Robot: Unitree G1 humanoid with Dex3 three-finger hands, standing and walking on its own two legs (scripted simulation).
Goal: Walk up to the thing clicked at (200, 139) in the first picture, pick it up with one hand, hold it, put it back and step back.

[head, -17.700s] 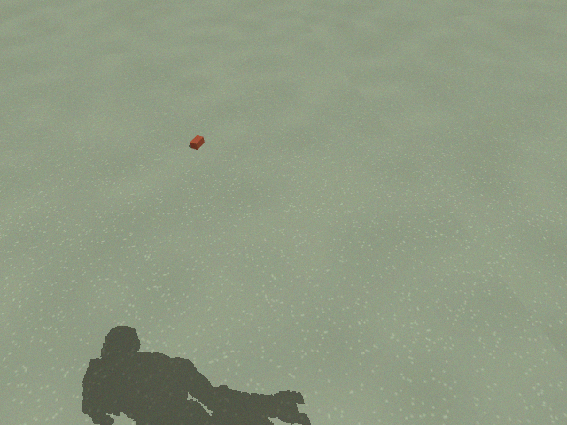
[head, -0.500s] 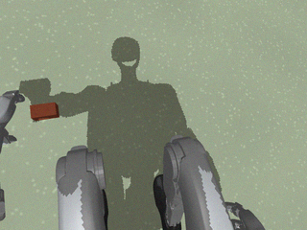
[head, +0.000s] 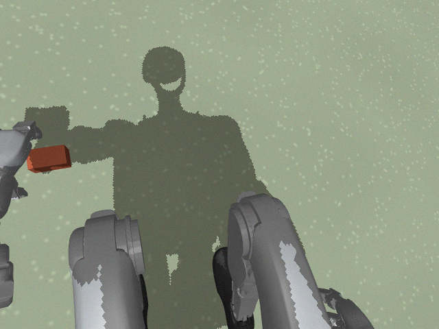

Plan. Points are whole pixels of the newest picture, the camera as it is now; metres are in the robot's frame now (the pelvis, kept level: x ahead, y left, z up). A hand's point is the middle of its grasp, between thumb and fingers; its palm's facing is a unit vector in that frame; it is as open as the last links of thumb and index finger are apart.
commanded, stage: approach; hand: left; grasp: from above
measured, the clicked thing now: (49, 159) +0.46 +0.31 -0.30
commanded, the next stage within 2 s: rest palm in 0.94 s
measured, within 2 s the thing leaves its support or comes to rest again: neither
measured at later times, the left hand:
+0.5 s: hand (22, 159) +0.43 +0.31 -0.18, palm faces -0.57 -0.10 -0.82, open 12.6 cm
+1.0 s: hand (4, 119) +0.49 +0.33 -0.14, palm faces -0.36 -0.02 -0.93, open 12.5 cm
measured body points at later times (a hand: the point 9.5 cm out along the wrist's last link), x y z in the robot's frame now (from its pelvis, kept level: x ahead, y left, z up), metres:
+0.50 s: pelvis +0.00 +0.00 +0.00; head +0.25 +0.05 +0.37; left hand +0.45 +0.32 -0.14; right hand +0.03 -0.27 -0.11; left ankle +0.07 +0.12 -0.28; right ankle +0.09 -0.11 -0.28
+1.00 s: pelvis +0.00 +0.00 +0.00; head +0.23 +0.09 +0.37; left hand +0.50 +0.33 -0.09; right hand +0.11 -0.27 -0.09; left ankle +0.07 +0.12 -0.28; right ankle +0.09 -0.11 -0.28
